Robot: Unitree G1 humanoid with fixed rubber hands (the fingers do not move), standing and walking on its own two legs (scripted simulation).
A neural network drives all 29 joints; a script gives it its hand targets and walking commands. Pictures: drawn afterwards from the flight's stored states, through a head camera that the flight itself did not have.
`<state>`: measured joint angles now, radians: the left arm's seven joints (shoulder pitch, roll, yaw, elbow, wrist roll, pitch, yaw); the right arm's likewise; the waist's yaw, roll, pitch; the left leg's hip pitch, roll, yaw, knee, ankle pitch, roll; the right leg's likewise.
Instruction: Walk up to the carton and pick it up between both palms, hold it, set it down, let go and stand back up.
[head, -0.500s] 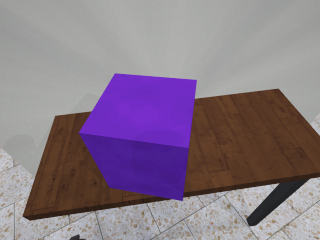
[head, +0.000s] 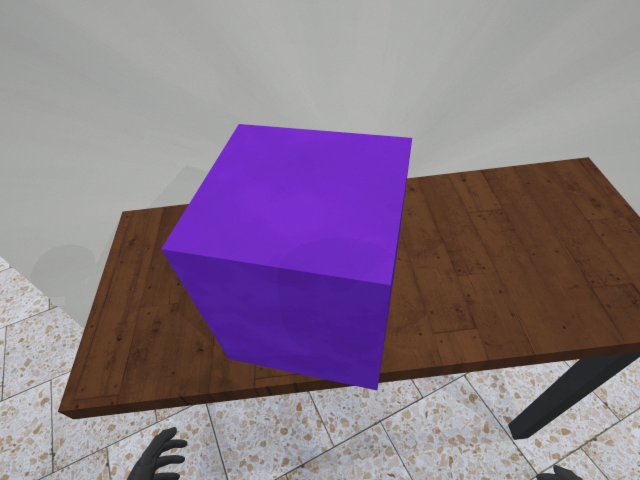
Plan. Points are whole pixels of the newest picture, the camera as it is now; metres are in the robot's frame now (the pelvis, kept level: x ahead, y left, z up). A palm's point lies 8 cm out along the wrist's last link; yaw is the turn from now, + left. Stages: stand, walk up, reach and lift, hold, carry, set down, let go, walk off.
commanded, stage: reach and lift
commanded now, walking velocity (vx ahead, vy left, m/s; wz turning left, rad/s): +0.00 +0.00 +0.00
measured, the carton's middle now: (310, 261) +0.38 +0.04 +0.08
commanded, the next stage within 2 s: none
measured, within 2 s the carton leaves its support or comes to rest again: neither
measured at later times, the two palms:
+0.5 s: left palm (115, 470) +0.17 +0.26 -0.02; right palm out of the picture +0.15 -0.21 -0.04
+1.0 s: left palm (95, 452) +0.18 +0.27 +0.03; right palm (526, 462) +0.16 -0.18 +0.02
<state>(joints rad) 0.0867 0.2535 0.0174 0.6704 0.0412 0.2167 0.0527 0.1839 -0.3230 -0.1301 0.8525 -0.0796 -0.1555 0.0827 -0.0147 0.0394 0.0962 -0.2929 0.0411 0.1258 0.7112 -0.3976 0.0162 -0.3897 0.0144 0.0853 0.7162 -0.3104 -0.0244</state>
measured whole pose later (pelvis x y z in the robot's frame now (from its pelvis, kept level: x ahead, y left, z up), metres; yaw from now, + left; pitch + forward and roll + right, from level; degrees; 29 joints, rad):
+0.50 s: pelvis +0.01 +0.00 +0.03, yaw +1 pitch -9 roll +0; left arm 0.23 0.32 0.06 0.34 0.01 0.22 -0.09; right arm 0.36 -0.08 -0.02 0.43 0.02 -0.09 -0.10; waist 0.01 -0.01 0.14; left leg 0.02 0.04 0.10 0.41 -0.28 0.01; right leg -0.05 0.01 0.05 0.40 -0.19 0.01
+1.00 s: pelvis +0.03 -0.01 +0.03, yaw +3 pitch -8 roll -1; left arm 0.36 0.43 0.07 0.09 -0.15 0.07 -0.19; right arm 0.60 0.02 0.10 -0.05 0.08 0.00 -0.25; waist 0.04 -0.02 0.13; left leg 0.04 0.05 0.06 0.37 -0.27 -0.01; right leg -0.01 0.02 0.02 0.33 -0.18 0.00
